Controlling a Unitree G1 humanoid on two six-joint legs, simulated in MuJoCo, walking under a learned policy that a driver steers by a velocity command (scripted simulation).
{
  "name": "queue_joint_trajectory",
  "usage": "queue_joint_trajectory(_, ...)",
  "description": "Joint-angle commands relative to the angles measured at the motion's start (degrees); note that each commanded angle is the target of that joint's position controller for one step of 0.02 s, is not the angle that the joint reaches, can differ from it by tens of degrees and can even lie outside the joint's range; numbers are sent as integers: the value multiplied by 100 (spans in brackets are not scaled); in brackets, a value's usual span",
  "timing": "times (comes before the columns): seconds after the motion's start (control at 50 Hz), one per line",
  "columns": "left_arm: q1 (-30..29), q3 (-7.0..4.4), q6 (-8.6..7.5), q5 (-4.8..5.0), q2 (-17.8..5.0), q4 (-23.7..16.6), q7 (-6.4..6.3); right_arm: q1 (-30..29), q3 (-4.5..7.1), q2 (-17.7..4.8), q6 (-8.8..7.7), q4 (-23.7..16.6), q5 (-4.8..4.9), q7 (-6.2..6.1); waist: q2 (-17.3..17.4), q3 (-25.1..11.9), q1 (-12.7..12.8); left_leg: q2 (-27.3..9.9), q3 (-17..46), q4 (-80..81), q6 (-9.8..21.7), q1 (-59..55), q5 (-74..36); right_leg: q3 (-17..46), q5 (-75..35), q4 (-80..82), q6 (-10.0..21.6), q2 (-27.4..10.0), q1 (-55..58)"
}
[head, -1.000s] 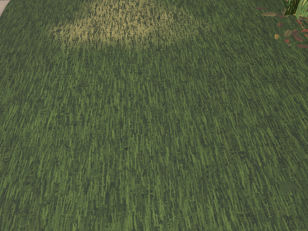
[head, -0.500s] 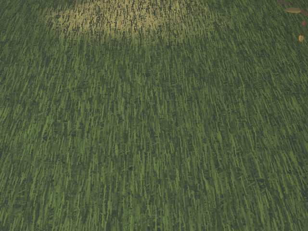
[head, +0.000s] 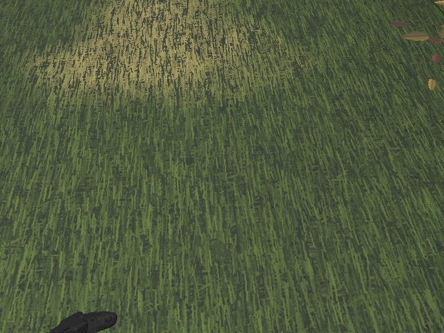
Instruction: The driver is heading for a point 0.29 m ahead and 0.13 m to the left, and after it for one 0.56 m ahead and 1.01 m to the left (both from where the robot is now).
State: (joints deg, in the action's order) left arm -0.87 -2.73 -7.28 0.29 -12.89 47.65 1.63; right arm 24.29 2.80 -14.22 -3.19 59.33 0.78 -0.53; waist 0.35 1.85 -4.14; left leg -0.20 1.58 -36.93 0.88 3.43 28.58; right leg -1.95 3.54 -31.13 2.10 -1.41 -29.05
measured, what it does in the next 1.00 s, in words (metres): walks ahead, turning left: left foot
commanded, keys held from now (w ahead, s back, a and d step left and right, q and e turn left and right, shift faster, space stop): w+q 1.00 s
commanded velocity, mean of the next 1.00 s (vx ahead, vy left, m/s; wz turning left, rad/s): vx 0.50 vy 0.00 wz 0.54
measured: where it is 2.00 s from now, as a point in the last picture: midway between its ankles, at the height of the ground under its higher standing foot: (118, 236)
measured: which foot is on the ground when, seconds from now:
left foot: up 0.00-0.50, down 0.52-1.00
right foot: down 0.00-0.52, up 0.54-1.00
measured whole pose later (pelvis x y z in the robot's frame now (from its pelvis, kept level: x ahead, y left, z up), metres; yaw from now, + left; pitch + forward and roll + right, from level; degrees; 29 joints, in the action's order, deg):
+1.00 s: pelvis +0.54 +0.14 +0.01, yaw +34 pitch +3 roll +0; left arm -1.0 -3.0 -7.5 0.2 -15.2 41.7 1.5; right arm 22.8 5.2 -15.9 -2.2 45.5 1.4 -1.2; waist -2.1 0.2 -5.2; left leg 5.8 12.4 -26.6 3.7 2.8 25.3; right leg 2.8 0.7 -25.2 0.3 0.6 -27.7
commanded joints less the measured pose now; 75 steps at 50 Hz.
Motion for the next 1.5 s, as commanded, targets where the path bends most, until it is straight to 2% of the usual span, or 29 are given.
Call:
queue_joint_trajectory(0.02, 2341, -334, 25, -46, -1144, 270, -64, 194, 62, -561, -248, -492, 193, 11, -1226, -2182, 1050, -11, 698, -3852, 164, 3805, 369, 3884, 1399, 1220, 1223, -2228, 5052)
queue_joint_trajectory(0.08, 1235, -164, 6, -66, -572, 166, -64, -642, 209, -635, -191, -665, 129, -69, -344, -551, 657, -661, 468, -3366, 247, 3526, -978, 1660, 310, 1768, 657, -1553, 2723)
queue_joint_trajectory(0.1, 1120, -164, -3, -125, -581, 202, -71, -402, 211, -437, -109, -672, 145, -45, -698, -514, 432, -789, 494, -3254, 231, 3210, -1205, 1319, 198, 1939, 704, -1544, 2374)
queue_joint_trajectory(0.2, 1199, -255, -38, -125, -739, 358, -176, -831, 253, -274, 138, -984, 96, -12, -358, -36, 315, -898, 487, -2586, 129, 3649, -1939, 268, -489, 2376, 836, -1471, 2036)
queue_joint_trajectory(0.4, 1869, -398, 218, 29, -1144, 513, -323, -2522, 145, -207, 78, -1779, 51, 349, -239, 424, 777, -614, -352, -211, 301, 3842, -2651, -913, -1128, 2097, 600, -1611, 3252)
queue_joint_trajectory(0.46, 1701, -466, 330, 100, -1386, 432, -338, -2229, 270, -472, 107, -1899, 71, 401, -519, 29, 425, -124, -823, -113, 597, 2931, -1815, -1156, -3572, 1096, 421, -1638, 3516)
queue_joint_trajectory(0.5, 1505, -456, 409, 140, -1443, 354, -344, -743, 569, -987, 118, -1565, 112, 338, -449, -775, -422, 414, -979, 397, 963, 822, -2011, -1369, -4162, -984, 147, -1330, 2957)
queue_joint_trajectory(0.52, 1579, -361, 363, -12, -1193, 218, -345, 71, 780, -1573, 174, -1375, 101, 199, 323, -1271, -653, -389, 439, 575, 1310, -887, -1985, -1383, -1944, -2864, -159, -1042, 1416)
queue_joint_trajectory(0.54, 1951, -127, 151, -85, -403, -146, -268, -306, 809, -2067, 116, -1535, 103, 190, 1621, -1826, 120, -1754, 3957, 1513, 2478, -2525, -1039, -515, 2852, -4905, -482, 293, -1042)
queue_joint_trajectory(0.56, 1318, -187, -123, 152, -875, -263, -171, -73, 632, -1554, 55, -1616, 13, 230, 819, -2154, -295, -1922, 4544, 2192, 2380, -2649, -753, 690, 2877, -5246, -296, 177, -1697)
queue_joint_trajectory(0.58, 920, -213, -222, 318, -983, -380, -133, -223, 537, -1199, -20, -1576, -26, 234, 574, -1431, -272, -1764, 3644, 2132, 2092, -2167, -1194, 657, 2425, -5042, -120, -80, -2041)
queue_joint_trajectory(0.62, 918, -264, -180, 21, -987, -223, -233, -1039, 380, -689, -92, -1715, 23, 237, -144, -677, 236, -1185, 2218, 2148, 1591, -485, -2341, 641, 1661, -3916, -61, -566, -1274)
queue_joint_trajectory(0.7, 1013, -291, 77, -88, -867, -340, -238, -1113, 406, -899, -138, -1828, 1, 104, 15, -444, 546, -940, 1654, 2459, 1662, 691, -3325, 566, 1173, -2892, -389, -601, -614)
queue_joint_trajectory(0.82, -231, -160, 67, -56, -590, -773, -162, -571, 431, -1011, -73, -1738, 54, -39, 385, -154, 93, -487, 1210, 2382, 1213, 978, -2840, 422, -829, -418, -511, -89, -376)
queue_joint_trajectory(0.9, -628, -177, -15, 12, -748, -1007, -57, -239, 422, -975, -18, -1631, 87, -54, 497, -116, -56, -690, 1694, 1966, 1115, 525, -2546, 543, -824, 233, -391, 81, -224)
queue_joint_trajectory(0.96, -398, -241, -109, 29, -937, -1018, -4, -266, 438, -1008, 51, -1665, 66, -106, 696, -175, 123, -853, 2156, 1457, 1022, 135, -2773, 575, -116, 472, -218, 151, 125)
queue_joint_trajectory(1.0, 625, -377, -170, -40, -1193, -789, -48, -491, 365, -817, 63, -1800, 46, -90, 719, -729, 664, -456, 1998, 468, 767, 387, -3471, 534, -165, 695, 99, 44, 1680)
queue_joint_trajectory(1.02, 1584, -461, -167, -132, -1518, -704, -99, -569, 248, -544, 43, -1961, -52, -64, 195, -1575, 1073, -96, 1540, -1103, 543, 1196, -2733, 1413, 25, 490, 474, -903, 3273)
queue_joint_trajectory(1.04, 2116, -559, -85, -176, -1891, -493, -83, 357, 135, -159, -14, -2091, 119, -54, -1843, -2348, 670, 682, 895, -2971, 142, 3334, 384, 4105, 1078, 941, 1441, -2236, 5233)
queue_joint_trajectory(1.06, 2020, -437, -46, -26, -1338, -564, -58, 368, 216, -772, -18, -1941, 200, -70, -1436, -2036, 766, 201, 1027, -3785, 88, 4096, 487, 4688, 2332, 1249, 1375, -2343, 5087)
queue_joint_trajectory(1.08, 1744, -333, 5, -3, -957, -654, -88, -281, 308, -1116, 14, -2005, 164, -64, -821, -1220, 925, -11, 909, -3963, 49, 4299, -64, 3720, 2320, 1360, 1086, -2071, 4331)
queue_joint_trajectory(1.1, 1434, -283, 58, -58, -880, -686, -99, -625, 317, -1088, 43, -2084, 97, -72, -400, -741, 822, -222, 701, -3848, 16, 4109, -502, 2942, 1654, 1468, 916, -1820, 3521)
queue_joint_trajectory(1.14, 1121, -213, 83, -145, -722, -635, -114, -832, 346, -903, 80, -2200, 51, -29, -489, -211, 552, -498, 654, -3389, -1, 3666, -872, 1915, 305, 1714, 804, -1430, 2441)
queue_joint_trajectory(1.22, 981, -312, 42, -92, -1003, -500, -134, -865, 286, -543, 243, -2426, 39, -39, -594, -216, 325, -534, 303, -2498, -216, 3457, -971, 675, -2651, 1742, 976, -1394, 2053)
queue_joint_trajectory(1.34, 901, -372, 304, 22, -1244, -413, -284, -1523, 236, -491, 273, -2642, 8, 186, -584, -455, 540, -373, -187, -551, -132, 2676, -2740, -466, -2462, 1607, 728, -1207, 2229)
queue_joint_trajectory(1.44, 882, -456, 443, 230, -1492, -418, -304, -1435, 431, -851, 326, -2828, -28, 325, -623, -550, 314, -12, -492, 481, 288, 2013, -2140, -598, -2820, 418, 442, -1367, 2670)
queue_joint_trajectory(1.46, 913, -429, 463, 236, -1381, -421, -305, -899, 542, -1033, 311, -2683, -44, 286, -408, -789, 52, 217, -570, 968, 468, 1225, -2596, -769, -2729, -468, 254, -1127, 2474)
queue_joint_trajectory(1.48, 1234, -363, 451, 65, -1206, -453, -273, -436, 703, -1539, 310, -2648, -50, 156, 423, -1148, -84, -348, 339, 1104, 828, -37, -4843, -910, -1266, -1873, -148, -725, 1502)
queue_joint_trajectory(1.5, 1565, -174, 425, -299, -690, -642, -203, -568, 716, -2052, 327, -2818, -127, 40, 1831, -1548, 409, -1803, 2461, 620, 1864, -1428, -7481, -755, 3726, -3944, -575, 160, -495)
